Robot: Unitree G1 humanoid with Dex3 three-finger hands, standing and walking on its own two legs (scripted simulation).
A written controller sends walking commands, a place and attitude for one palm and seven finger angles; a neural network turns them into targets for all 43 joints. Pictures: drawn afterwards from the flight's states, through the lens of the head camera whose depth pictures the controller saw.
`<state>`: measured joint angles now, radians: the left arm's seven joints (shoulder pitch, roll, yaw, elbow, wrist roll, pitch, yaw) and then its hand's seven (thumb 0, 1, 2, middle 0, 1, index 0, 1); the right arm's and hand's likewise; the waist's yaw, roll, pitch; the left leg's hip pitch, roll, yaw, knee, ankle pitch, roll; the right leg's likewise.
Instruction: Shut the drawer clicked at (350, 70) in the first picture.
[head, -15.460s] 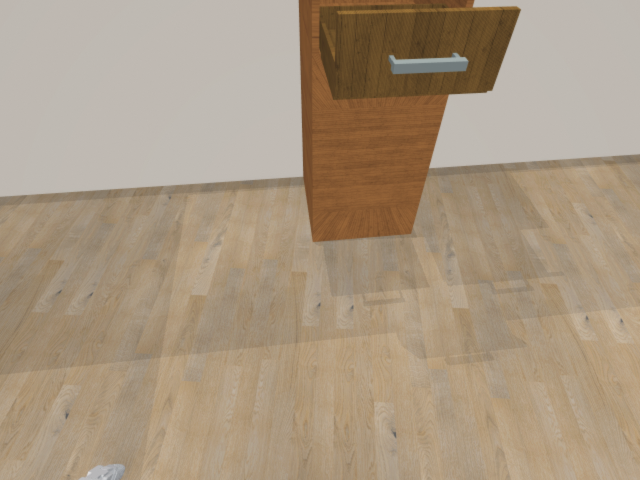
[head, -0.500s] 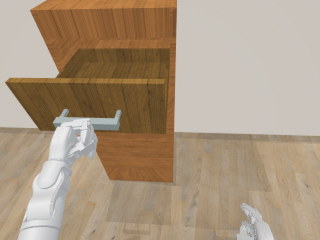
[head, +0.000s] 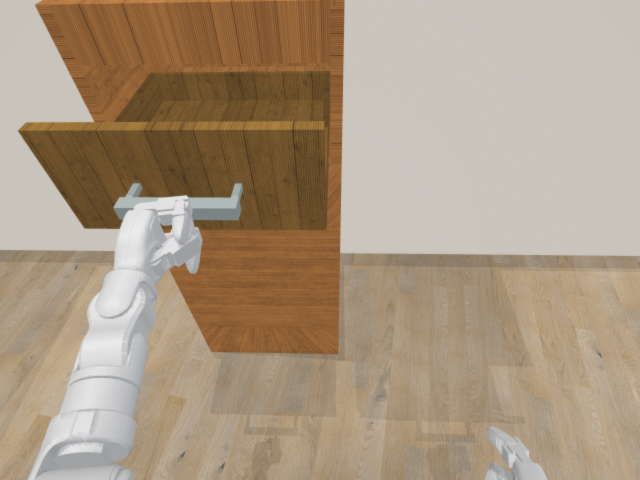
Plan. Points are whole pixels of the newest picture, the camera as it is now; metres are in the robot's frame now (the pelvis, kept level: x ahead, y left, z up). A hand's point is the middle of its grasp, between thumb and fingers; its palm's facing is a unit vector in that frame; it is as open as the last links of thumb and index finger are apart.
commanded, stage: push the drawer shut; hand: left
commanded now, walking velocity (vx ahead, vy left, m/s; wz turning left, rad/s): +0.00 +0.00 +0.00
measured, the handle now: (182, 199) +0.44 +0.21 +0.13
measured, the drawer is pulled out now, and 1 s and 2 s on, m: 0.18 0.06 0.00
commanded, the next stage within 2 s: pull the fist back off the drawer in 1.88 s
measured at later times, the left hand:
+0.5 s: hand (204, 204) +0.43 +0.18 +0.13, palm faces +0.03 -1.00 -0.01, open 3.0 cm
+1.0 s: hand (214, 179) +0.48 +0.18 +0.13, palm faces +0.04 -1.00 +0.00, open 3.2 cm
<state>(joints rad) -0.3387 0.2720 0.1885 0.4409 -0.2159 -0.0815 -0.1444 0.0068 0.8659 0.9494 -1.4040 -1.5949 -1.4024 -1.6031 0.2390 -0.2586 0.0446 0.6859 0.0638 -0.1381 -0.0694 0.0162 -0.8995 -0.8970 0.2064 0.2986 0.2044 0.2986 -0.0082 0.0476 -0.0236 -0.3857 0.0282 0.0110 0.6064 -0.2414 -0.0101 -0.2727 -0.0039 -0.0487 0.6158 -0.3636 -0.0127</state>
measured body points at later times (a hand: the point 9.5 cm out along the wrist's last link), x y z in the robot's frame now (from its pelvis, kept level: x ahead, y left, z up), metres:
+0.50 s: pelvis +0.01 +0.01 +0.00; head +0.03 +0.00 +0.45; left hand +0.42 +0.24 +0.13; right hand +0.10 -0.25 -0.12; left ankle +0.05 +0.13 -0.73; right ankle -0.02 -0.11 -0.73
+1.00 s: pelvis +0.00 +0.01 -0.01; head +0.06 +0.01 +0.44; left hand +0.47 +0.23 +0.13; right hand +0.04 -0.26 -0.13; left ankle +0.05 +0.13 -0.73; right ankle -0.02 -0.11 -0.73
